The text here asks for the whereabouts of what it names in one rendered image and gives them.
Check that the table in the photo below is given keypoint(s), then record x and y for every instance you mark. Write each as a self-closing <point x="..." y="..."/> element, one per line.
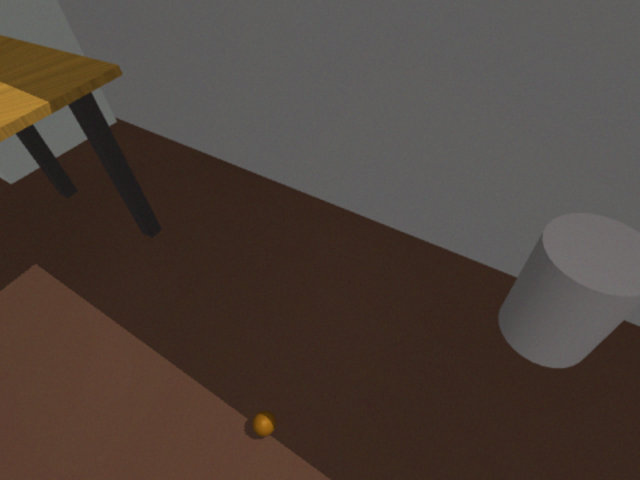
<point x="36" y="81"/>

